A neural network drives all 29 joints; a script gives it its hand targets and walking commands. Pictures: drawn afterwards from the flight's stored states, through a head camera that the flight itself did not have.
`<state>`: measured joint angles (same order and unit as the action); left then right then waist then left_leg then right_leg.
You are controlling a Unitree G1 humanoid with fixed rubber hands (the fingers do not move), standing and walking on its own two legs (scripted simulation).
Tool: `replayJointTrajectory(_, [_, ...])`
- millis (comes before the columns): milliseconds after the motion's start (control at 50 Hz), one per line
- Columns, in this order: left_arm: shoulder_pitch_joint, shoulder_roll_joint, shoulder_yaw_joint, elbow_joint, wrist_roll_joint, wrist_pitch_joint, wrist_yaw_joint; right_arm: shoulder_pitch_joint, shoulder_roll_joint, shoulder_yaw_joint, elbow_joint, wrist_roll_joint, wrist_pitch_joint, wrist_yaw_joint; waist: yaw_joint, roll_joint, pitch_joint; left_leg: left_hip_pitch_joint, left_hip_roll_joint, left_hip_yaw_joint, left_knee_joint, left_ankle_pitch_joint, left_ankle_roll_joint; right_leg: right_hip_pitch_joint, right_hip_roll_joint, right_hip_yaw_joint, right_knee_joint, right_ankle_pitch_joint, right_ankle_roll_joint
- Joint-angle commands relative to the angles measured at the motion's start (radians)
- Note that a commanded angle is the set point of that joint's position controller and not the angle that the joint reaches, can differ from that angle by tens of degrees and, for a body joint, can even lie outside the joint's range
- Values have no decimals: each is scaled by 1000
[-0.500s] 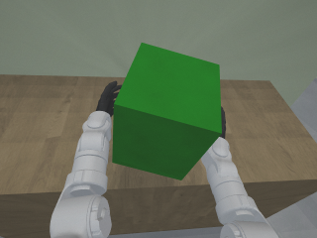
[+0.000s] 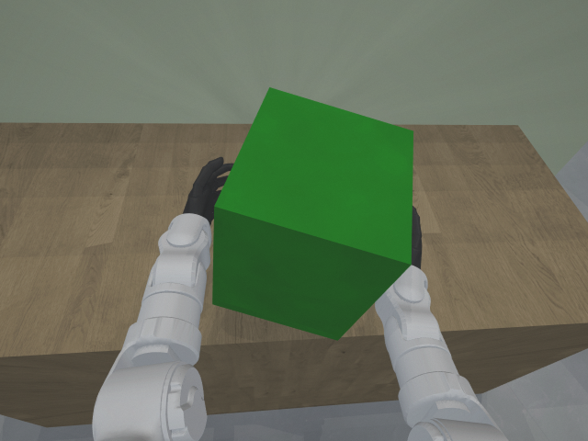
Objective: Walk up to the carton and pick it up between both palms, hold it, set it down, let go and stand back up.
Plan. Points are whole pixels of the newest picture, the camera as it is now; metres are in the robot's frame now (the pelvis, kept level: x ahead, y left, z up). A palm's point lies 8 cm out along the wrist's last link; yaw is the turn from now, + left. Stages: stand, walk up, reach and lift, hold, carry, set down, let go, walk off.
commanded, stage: set down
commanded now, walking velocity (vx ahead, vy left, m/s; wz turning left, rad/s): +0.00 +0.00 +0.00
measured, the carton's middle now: (306, 223) +0.40 -0.03 +0.05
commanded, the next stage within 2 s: none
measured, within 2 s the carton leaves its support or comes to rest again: rests again in 0.94 s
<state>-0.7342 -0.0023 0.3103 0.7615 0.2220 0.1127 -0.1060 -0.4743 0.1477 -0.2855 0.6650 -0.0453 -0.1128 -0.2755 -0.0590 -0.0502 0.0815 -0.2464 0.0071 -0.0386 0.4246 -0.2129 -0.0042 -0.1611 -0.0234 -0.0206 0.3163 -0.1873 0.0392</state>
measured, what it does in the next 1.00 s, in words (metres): stands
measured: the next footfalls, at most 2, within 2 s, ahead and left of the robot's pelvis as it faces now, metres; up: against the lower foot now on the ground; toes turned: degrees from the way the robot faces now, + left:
none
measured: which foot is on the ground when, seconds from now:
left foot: down 0.00-1.00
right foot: down 0.00-1.00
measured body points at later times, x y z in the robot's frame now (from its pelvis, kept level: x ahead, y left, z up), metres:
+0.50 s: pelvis +0.00 +0.00 +0.00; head +0.07 +0.03 +0.44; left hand +0.43 +0.11 +0.03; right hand +0.34 -0.17 +0.01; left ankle +0.00 +0.11 -0.75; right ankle -0.02 -0.15 -0.75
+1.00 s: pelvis +0.00 +0.01 +0.00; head +0.08 +0.03 +0.44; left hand +0.43 +0.15 +0.02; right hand +0.37 -0.16 +0.01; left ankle +0.00 +0.11 -0.75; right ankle -0.02 -0.15 -0.75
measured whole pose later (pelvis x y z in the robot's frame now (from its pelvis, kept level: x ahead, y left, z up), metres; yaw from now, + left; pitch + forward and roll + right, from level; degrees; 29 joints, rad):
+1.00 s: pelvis +0.00 +0.01 +0.00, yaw +0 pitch +12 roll -2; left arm -0.76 0.14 0.17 1.03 0.08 -0.13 -0.05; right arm -0.57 0.14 -0.34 0.94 -0.11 -0.36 -0.31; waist -0.06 -0.01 -0.05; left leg -0.48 0.01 -0.04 0.45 -0.19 0.00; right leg -0.38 -0.02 -0.02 0.32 -0.15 0.04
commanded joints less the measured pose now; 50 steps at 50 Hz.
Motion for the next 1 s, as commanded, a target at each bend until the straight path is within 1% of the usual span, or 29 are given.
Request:
replayJointTrajectory(0, [-624, -521, -379, 16, -14, -127, -143, -793, 609, 343, -179, -191, -147, 91, -90, 70, -859, 119, -52, 104, -5, 417, -62, 341, 45, -35, 53, 760, 30])
replayJointTrajectory(20, [-628, -516, -380, 24, -15, -135, -139, -785, 605, 340, -167, -197, -155, 91, -100, 74, -865, 128, -49, 101, 3, 441, -67, 331, 48, -40, 54, 769, 29])
replayJointTrajectory(60, [-612, -519, -387, 31, -13, -147, -136, -774, 602, 347, -152, -197, -173, 88, -94, 83, -884, 150, -46, 100, 21, 494, -74, 316, 54, -42, 58, 785, 26])
replayJointTrajectory(100, [-577, -508, -371, 59, 5, -154, -136, -757, 597, 355, -144, -205, -188, 88, -80, 73, -873, 142, -46, 102, 22, 513, -69, 313, 55, -40, 53, 791, 25])
replayJointTrajectory(140, [-561, -502, -373, 64, 12, -158, -136, -720, 590, 343, -108, -212, -201, 86, -92, 81, -856, 154, -44, 101, 26, 527, -73, 307, 58, -41, 51, 798, 23])
replayJointTrajectory(160, [-549, -506, -373, 71, 13, -158, -139, -714, 587, 342, -105, -210, -204, 84, -86, 80, -847, 159, -44, 104, 29, 531, -75, 303, 61, -44, 48, 788, 23])
replayJointTrajectory(180, [-546, -513, -374, 76, 17, -158, -137, -719, 581, 335, -96, -211, -212, 83, -95, 83, -839, 163, -42, 100, 32, 542, -78, 291, 65, -45, 43, 780, 18])
replayJointTrajectory(240, [-538, -505, -364, 88, 29, -163, -138, -693, 573, 320, -53, -222, -228, 82, -91, 96, -816, 159, -41, 104, 26, 534, -79, 279, 65, -46, 35, 758, 15])
replayJointTrajectory(260, [-518, -500, -347, 110, 45, -162, -137, -690, 574, 315, -48, -229, -231, 84, -79, 90, -794, 159, -41, 110, 23, 524, -77, 274, 66, -44, 32, 742, 16])
replayJointTrajectory(340, [-543, -501, -337, 135, 54, -178, -138, -714, 573, 301, -46, -246, -260, 85, -80, 82, -785, 135, -41, 113, 17, 486, -76, 269, 65, -51, 27, 715, 17])
replayJointTrajectory(360, [-545, -499, -340, 138, 54, -183, -136, -710, 570, 287, -23, -255, -267, 85, -86, 91, -775, 133, -38, 113, 19, 488, -80, 256, 65, -51, 28, 710, 14])
replayJointTrajectory(420, [-562, -505, -337, 149, 61, -207, -129, -737, 569, 275, -19, -266, -295, 92, -71, 109, -797, 141, -35, 114, 29, 493, -84, 225, 68, -57, 23, 668, 9])
replayJointTrajectory(460, [-578, -505, -341, 157, 59, -223, -123, -744, 566, 259, 2, -274, -312, 94, -73, 120, -813, 138, -33, 113, 37, 499, -87, 203, 70, -60, 22, 653, 5])
replayJointTrajectory(500, [-588, -493, -329, 181, 66, -243, -118, -763, 563, 245, 8, -289, -324, 99, -59, 116, -821, 127, -30, 116, 37, 468, -84, 191, 68, -61, 22, 616, 7])
replayJointTrajectory(540, [-578, -486, -323, 200, 69, -262, -115, -743, 560, 238, 27, -295, -342, 101, -57, 111, -828, 114, -33, 119, 37, 455, -82, 193, 67, -62, 24, 627, 7])
replayJointTrajectory(600, [-574, -431, -283, 249, 78, -283, -109, -731, 532, 212, 62, -311, -352, 100, -45, 90, -818, 64, -33, 129, 19, 361, -68, 191, 61, -59, 28, 580, 10])
replayJointTrajectory(640, [-583, -401, -274, 265, 68, -301, -102, -727, 500, 204, 72, -305, -361, 99, -46, 83, -834, 53, -32, 130, 18, 345, -64, 182, 59, -64, 37, 575, 14])
replayJointTrajectory(680, [-573, -237, -244, 266, 40, -321, -75, -680, 347, 166, 98, -277, -370, 83, -40, 96, -863, 50, -32, 136, 25, 345, -64, 185, 60, -62, 45, 579, 11])
replayJointTrajectory(700, [-560, -92, -215, 259, 20, -332, -49, -641, 194, 132, 112, -246, -374, 67, -43, 108, -882, 51, -32, 141, 32, 350, -67, 183, 59, -59, 54, 594, 11])
replayJointTrajectory(720, [-564, -5, -186, 262, 0, -335, -29, -618, 116, 90, 126, -234, -370, 47, -59, 106, -862, 45, -34, 141, 32, 336, -66, 171, 59, -59, 54, 575, 13])
replayJointTrajectory(760, [-582, 179, -123, 190, -41, -357, 12, -567, -12, 24, 128, -194, -361, 8, -74, 90, -840, 36, -39, 147, 43, 310, -58, 149, 58, -59, 66, 527, 17])
replayJointTrajectory(780, [-598, 226, -117, 164, -69, -353, 27, -557, -48, 14, 129, -162, -352, -5, -81, 101, -835, 40, -41, 141, 50, 314, -57, 133, 60, -55, 74, 518, 16])
replayJointTrajectory(820, [-625, 285, -149, 136, -142, -342, 51, -559, -107, 20, 131, -99, -337, -27, -99, 107, -850, 60, -40, 128, 81, 346, -62, 93, 76, -50, 85, 516, 11])
replayJointTrajectory(840, [-647, 291, -179, 145, -178, -335, 61, -563, -110, 25, 144, -77, -328, -39, -121, 109, -843, 48, -40, 123, 86, 328, -65, 71, 80, -53, 83, 494, 6])
replayJointTrajectory(880, [-631, 336, -201, 137, -233, -325, 71, -550, -143, 48, 129, -31, -316, -53, -123, 97, -881, 50, -39, 113, 108, 365, -63, 74, 80, -39, 97, 550, 2])
replayJointTrajectory(900, [-626, 341, -224, 120, -262, -315, 70, -542, -144, 75, 121, -5, -305, -60, -130, 104, -883, 53, -42, 107, 116, 387, -64, 68, 76, -36, 102, 572, -1])
replayJointTrajectory(920, [-621, 339, -228, 116, -273, -309, 70, -541, -136, 79, 129, 11, -296, -67, -131, 99, -895, 53, -40, 101, 124, 401, -61, 64, 77, -33, 105, 588, -5])
replayJointTrajectory(960, [-601, 349, -253, 78, -299, -289, 67, -520, -142, 108, 113, 41, -275, -78, -147, 111, -925, 77, -36, 91, 133, 445, -64, 64, 75, -27, 104, 648, -10])
replayJointTrajectory(980, [-588, 364, -250, 56, -306, -281, 67, -515, -141, 121, 111, 52, -265, -82, -139, 113, -944, 82, -36, 89, 138, 472, -64, 67, 74, -23, 105, 667, -10])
